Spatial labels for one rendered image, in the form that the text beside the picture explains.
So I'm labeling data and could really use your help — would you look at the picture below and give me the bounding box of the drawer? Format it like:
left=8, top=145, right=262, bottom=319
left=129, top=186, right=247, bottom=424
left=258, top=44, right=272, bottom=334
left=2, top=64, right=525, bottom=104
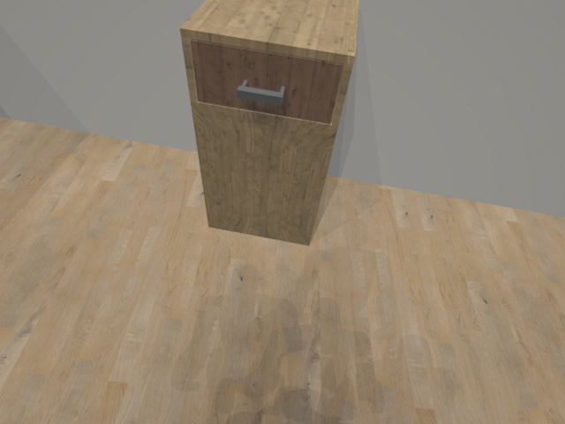
left=191, top=39, right=343, bottom=124

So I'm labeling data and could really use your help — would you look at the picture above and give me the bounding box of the cabinet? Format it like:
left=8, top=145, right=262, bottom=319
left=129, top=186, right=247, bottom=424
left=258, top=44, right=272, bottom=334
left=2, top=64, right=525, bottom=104
left=180, top=0, right=359, bottom=246

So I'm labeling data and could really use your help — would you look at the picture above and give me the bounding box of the handle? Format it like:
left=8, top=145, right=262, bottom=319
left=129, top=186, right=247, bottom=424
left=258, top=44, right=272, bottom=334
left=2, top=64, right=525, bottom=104
left=237, top=80, right=285, bottom=105

